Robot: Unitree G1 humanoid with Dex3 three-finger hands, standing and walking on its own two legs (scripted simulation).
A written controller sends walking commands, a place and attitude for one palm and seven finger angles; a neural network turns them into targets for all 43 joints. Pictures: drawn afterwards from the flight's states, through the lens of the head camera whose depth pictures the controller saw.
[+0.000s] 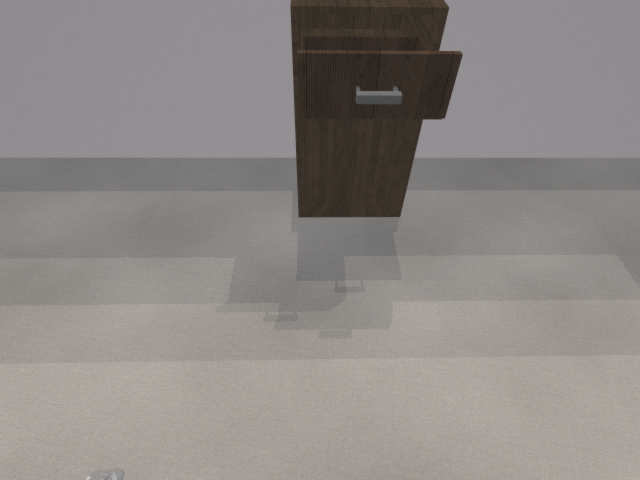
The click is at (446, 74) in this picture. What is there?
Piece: drawer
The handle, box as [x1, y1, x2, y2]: [355, 86, 401, 103]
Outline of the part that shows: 356,86 356,103 400,103 401,93 397,90 396,86 393,86 392,91 360,91 359,86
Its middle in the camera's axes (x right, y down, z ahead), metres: +0.15 -0.38 +1.02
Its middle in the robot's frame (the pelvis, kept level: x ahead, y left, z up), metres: +1.03 -0.09 -0.02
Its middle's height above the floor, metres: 0.75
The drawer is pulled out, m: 0.27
